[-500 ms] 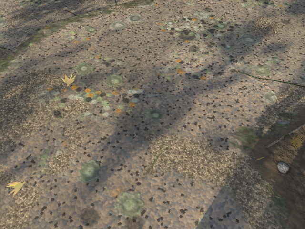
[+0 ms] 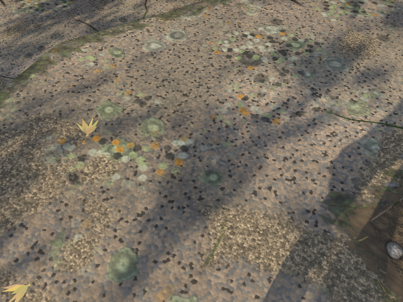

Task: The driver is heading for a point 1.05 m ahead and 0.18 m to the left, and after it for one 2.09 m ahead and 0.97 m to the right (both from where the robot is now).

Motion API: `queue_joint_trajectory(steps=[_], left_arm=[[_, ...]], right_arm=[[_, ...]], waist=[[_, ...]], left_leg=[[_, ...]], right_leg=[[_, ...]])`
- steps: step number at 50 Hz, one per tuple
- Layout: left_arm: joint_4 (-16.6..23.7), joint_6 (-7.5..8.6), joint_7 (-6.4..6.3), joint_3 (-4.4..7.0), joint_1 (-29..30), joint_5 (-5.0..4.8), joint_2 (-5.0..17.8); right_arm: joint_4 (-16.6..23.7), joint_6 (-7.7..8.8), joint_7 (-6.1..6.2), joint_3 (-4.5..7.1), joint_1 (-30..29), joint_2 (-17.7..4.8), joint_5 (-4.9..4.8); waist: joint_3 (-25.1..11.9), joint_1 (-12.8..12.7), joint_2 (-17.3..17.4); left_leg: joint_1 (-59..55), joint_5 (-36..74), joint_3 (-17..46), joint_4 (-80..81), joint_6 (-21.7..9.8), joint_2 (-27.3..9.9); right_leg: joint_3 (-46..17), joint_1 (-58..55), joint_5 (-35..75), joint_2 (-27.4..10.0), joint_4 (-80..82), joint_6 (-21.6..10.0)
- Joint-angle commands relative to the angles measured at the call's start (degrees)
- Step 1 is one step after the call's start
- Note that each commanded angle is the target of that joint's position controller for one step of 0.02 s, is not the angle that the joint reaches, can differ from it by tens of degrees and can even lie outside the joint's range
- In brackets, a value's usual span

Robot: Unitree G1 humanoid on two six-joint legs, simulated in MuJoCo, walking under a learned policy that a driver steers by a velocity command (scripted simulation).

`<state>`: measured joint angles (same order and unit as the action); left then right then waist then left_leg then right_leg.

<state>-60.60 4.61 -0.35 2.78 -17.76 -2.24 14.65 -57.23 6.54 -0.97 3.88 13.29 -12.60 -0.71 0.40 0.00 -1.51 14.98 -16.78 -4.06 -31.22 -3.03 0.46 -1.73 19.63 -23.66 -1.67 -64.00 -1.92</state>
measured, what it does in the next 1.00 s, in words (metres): walks ahead, turning left: right foot, then left foot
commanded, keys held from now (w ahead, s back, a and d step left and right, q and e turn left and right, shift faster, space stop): w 0.38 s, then w+q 0.18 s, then q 0.44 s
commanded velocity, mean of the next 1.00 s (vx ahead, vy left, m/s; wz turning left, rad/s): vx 0.36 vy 0.00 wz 0.24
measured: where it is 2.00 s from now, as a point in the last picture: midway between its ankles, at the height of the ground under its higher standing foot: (170, 236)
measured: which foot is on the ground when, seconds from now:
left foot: down 0.00-0.44, up 0.46-0.90, down 0.92-1.00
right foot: up 0.00-0.40, down 0.42-0.92, up 0.94-1.00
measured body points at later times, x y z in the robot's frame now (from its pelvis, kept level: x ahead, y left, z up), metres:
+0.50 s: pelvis +0.26 -0.04 -0.01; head +0.30 -0.05 +0.44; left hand +0.44 +0.21 -0.12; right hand +0.22 -0.30 -0.16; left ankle +0.07 +0.09 -0.65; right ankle +0.37 -0.13 -0.73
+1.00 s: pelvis +0.46 +0.00 -0.01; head +0.51 +0.03 +0.43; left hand +0.51 +0.30 -0.15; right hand +0.69 -0.22 -0.11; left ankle +0.54 +0.10 -0.73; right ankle +0.39 -0.15 -0.65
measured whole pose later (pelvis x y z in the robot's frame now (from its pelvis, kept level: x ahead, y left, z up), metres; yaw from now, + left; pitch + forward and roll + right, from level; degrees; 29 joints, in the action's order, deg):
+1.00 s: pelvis +0.46 +0.00 -0.01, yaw +16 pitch +2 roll -2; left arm -52.1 1.7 -1.6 4.0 -5.5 -0.3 16.4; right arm -43.9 1.9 -1.5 5.1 6.8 -15.6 0.5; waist 4.4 0.2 -0.3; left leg 27.9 -8.7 -1.0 -33.7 -5.7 2.2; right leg 2.5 21.3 -33.5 0.0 -65.7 1.9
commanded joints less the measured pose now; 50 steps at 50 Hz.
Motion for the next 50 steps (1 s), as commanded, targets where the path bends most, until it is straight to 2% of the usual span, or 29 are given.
queue_joint_trajectory(steps=[1,3,6,11,15,17,18,19,20,21,22,23,24,25,26,27,29,32,36,38,41,43,44,45,46,47,48,49,50], left_arm=[[5.0,1.78,-0.06,1.51,5.6,0.18,4.9],[4.5,0.79,0.27,1.75,4.9,0.56,3.5],[6.6,-0.02,0.34,1.71,10.6,1.16,2.1],[10.3,0.19,1.21,0.90,22.2,1.02,1.1],[12.6,0.71,2.33,0.52,27.2,0.71,1.5],[13.2,1.19,2.97,0.76,27.4,0.61,2.6],[13.1,1.37,3.11,1.22,25.6,0.59,3.6],[12.4,1.41,3.02,1.99,22.1,0.63,5.1],[10.3,1.40,2.69,3.24,14.4,0.71,7.2],[7.4,1.27,2.14,4.59,3.3,0.93,9.9],[5.7,1.03,1.52,5.89,-6.2,2.58,15.1],[5.4,0.88,1.58,4.57,-6.5,2.33,12.0],[5.9,1.15,1.63,3.46,-1.1,1.61,8.7],[7.0,1.43,1.55,2.65,4.2,1.51,6.1],[7.0,1.98,1.85,2.11,8.1,1.97,4.3],[6.8,2.54,2.04,1.56,10.2,2.56,2.3],[5.8,2.69,2.05,1.51,10.5,3.13,1.9],[5.4,2.79,0.78,1.95,10.7,3.75,4.7],[6.2,1.29,-1.46,2.33,10.4,3.49,7.1],[6.1,0.45,-2.23,2.61,8.5,2.92,8.4],[6.2,-1.25,-2.76,3.15,7.0,1.66,9.7],[7.1,-2.31,-3.08,3.67,8.1,0.89,10.6],[7.8,-2.79,-3.29,3.86,9.1,0.58,10.8],[8.4,-3.28,-3.32,3.69,9.4,0.51,10.1],[9.1,-3.24,-2.89,3.22,6.6,1.85,8.9],[11.1,-2.78,-1.93,1.63,4.2,4.97,3.2],[11.2,-2.00,-0.84,1.39,2.9,3.59,4.5],[12.5,-1.81,-0.43,1.94,7.4,0.97,6.9],[12.7,-2.12,-0.82,2.14,10.2,0.75,7.4]], right_arm=[[0.9,0.29,-0.37,0.00,5.0,-4.9,0.53],[0.2,-0.10,-0.15,-0.34,6.8,-4.5,0.87],[-0.4,-0.35,0.91,0.01,9.3,-6.9,0.96],[-0.7,-0.63,1.96,0.24,11.0,-7.7,0.73],[-2.3,-1.09,2.08,0.70,13.9,-7.5,0.08],[-2.4,-1.59,2.25,1.17,13.6,-8.2,-0.04],[-2.2,-1.82,2.32,1.41,12.8,-8.9,0.03],[-2.0,-2.11,2.36,1.68,12.1,-9.7,0.13],[-1.8,-2.54,2.25,1.52,11.4,-9.4,0.20],[-0.8,-2.65,2.03,0.88,10.1,-8.4,0.52],[0.3,-2.06,1.43,-0.78,15.8,-2.4,0.53],[-0.6,-0.67,1.13,-1.53,16.7,-0.8,-0.68],[1.0,0.16,1.15,0.13,11.3,-6.2,-2.42],[2.4,0.39,1.53,0.55,7.0,-7.8,-2.84],[2.9,0.10,2.13,0.91,5.0,-7.3,-2.24],[2.5,-0.81,2.56,1.54,5.9,-6.7,-1.57],[1.7,-2.68,2.73,1.44,9.0,-3.4,-1.66],[4.4,-4.03,3.19,1.91,5.6,-3.8,-0.87],[7.9,-3.88,1.50,1.29,-1.2,-2.9,0.11],[9.8,-4.10,0.57,0.95,-5.0,-2.7,0.25],[12.6,-4.73,-0.60,1.26,-7.8,-4.4,0.34],[13.9,-4.90,-1.32,1.90,-6.9,-6.3,0.40],[13.8,-4.74,-1.62,2.47,-4.1,-7.5,0.32],[12.6,-4.30,-1.57,3.58,1.4,-9.6,0.32],[12.6,-4.07,-0.47,5.32,5.1,-15.0,0.65],[13.5,-4.49,0.57,5.77,4.4,-19.6,1.28],[15.4,-4.19,-0.04,4.52,5.3,-17.3,1.98],[16.9,-4.06,-0.32,4.16,2.4,-15.0,1.94],[17.5,-4.12,0.03,3.72,-2.0,-13.0,0.60]], waist=[[3.2,1.6,5.6],[2.7,0.6,6.8],[3.7,0.9,5.2],[6.2,3.1,5.7],[7.9,3.6,5.3],[6.9,2.5,5.6],[5.1,1.1,6.5],[2.0,-0.9,7.9],[-2.4,-4.9,8.4],[-9.0,-9.7,7.8],[-19.2,-8.3,-3.6],[-25.1,-7.6,-10.3],[-16.0,-7.2,-7.5],[-9.0,-5.5,-4.4],[-4.5,-3.3,-1.0],[-2.7,-1.0,-1.9],[-0.6,1.0,-3.1],[2.3,2.6,-2.4],[1.4,1.4,-2.0],[0.4,-0.3,-1.2],[-0.4,-0.9,-1.9],[-1.3,0.4,-3.1],[-2.6,2.0,-3.0],[-5.3,4.8,-0.9],[-9.1,5.7,7.3],[-13.5,0.1,19.4],[-24.2,1.6,14.4],[-21.0,2.6,9.4],[-14.2,1.5,4.6]], left_leg=[[-14.7,11.0,20.0,20.5,-7.8,-15.4],[-13.4,18.9,14.6,21.3,-7.0,-13.1],[-13.4,23.7,11.7,23.1,-7.9,-13.1],[-11.1,19.7,7.4,26.2,-7.2,-11.7],[-17.3,21.6,6.6,24.9,-7.2,-14.3],[-21.2,27.5,6.1,21.7,-6.5,-15.6],[-22.4,35.3,5.8,18.9,-6.0,-15.8],[-23.0,46.0,5.3,14.4,-5.4,-15.6],[-21.0,53.9,4.5,5.2,-4.3,-13.8],[-11.0,48.2,3.8,-8.4,-2.5,-11.2],[12.1,21.5,1.9,-31.9,1.3,-2.7],[20.2,-14.9,10.2,-45.1,1.4,2.8],[25.6,-13.0,12.9,-49.4,0.3,-0.8],[25.9,-8.0,10.7,-48.1,-0.5,-4.3],[23.4,-3.6,9.9,-44.2,-0.7,-6.7],[19.6,-0.9,10.2,-41.0,-1.0,-8.7],[15.0,0.3,10.3,-38.6,-1.0,-9.6],[17.9,4.2,9.6,-33.4,1.1,-8.8],[16.5,16.6,4.8,-17.0,2.4,-7.5],[16.1,19.2,2.9,-11.6,2.5,-6.5],[17.2,14.6,1.8,-7.1,1.4,-5.3],[15.4,8.6,0.5,-5.1,-0.4,-3.5],[12.0,7.6,-0.6,-2.5,-1.6,-1.8],[4.3,13.1,-1.3,3.3,-3.4,0.7],[-7.7,36.9,8.2,5.4,-6.6,-4.4],[-22.3,65.9,28.7,0.9,-15.7,-17.7],[-27.6,58.0,40.1,4.4,-22.6,-22.8],[-24.2,43.6,36.8,8.0,-21.1,-20.5],[-17.4,32.9,30.9,9.6,-16.9,-17.2]], right_leg=[[-1.7,22.2,8.1,-5.5,-2.2,-2.3],[0.0,19.3,11.3,-5.6,1.7,-1.7],[1.1,22.3,16.4,-5.2,9.4,0.2],[3.1,18.9,27.4,-3.0,26.8,0.9],[2.7,19.9,27.2,-2.5,32.3,-1.0],[3.0,18.5,24.0,-1.8,34.1,-2.5],[3.9,14.8,22.0,-0.5,34.6,-3.3],[5.3,8.9,20.0,1.4,34.1,-4.2],[6.5,-1.8,19.8,3.4,34.7,-5.6],[2.5,-19.3,20.4,0.0,33.1,-7.9],[-21.7,-43.0,10.4,-16.2,34.9,-15.5],[-41.3,-45.9,3.9,-22.8,45.7,-18.3],[-34.2,-38.0,1.2,-20.8,47.7,-14.9],[-24.6,-28.3,3.7,-19.1,49.2,-12.4],[-18.2,-18.9,7.5,-17.0,51.6,-10.6],[-12.5,-13.2,10.5,-14.6,53.5,-8.9],[-5.7,-6.7,16.3,-13.0,55.9,-8.5],[3.0,-3.9,38.2,-12.6,55.2,-9.4],[11.2,-5.8,44.8,-10.3,53.1,-8.2],[12.0,-9.5,45.5,-11.3,51.5,-8.3],[11.6,-16.8,46.3,-14.0,47.1,-7.5],[11.5,-19.5,51.2,-15.0,41.5,-6.1],[11.9,-20.0,54.0,-14.5,36.1,-5.0],[13.4,-18.6,52.2,-11.8,26.7,-2.8],[14.2,-9.5,36.6,-7.4,12.2,1.4],[12.2,9.9,-14.8,3.0,-6.7,5.2],[-1.6,14.6,-20.2,5.1,-16.3,5.1],[-3.7,19.3,-14.3,3.5,-17.0,4.0],[-3.4,20.6,-8.6,1.1,-13.1,3.6]])
Keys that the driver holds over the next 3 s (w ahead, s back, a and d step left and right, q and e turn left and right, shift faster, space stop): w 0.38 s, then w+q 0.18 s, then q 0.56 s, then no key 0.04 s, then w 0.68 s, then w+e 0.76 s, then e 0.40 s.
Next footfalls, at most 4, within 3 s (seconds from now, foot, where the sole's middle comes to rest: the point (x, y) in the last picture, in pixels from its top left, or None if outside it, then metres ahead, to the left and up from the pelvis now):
0.42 right None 0.41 -0.13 -0.77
0.92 left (169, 282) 0.58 0.11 -0.77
1.40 right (233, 270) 0.62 -0.10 -0.77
1.84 left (128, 231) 0.77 0.27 -0.77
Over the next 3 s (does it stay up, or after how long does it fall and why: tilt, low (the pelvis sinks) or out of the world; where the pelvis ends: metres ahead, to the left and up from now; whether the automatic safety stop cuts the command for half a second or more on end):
stays up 1.25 0.27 0.00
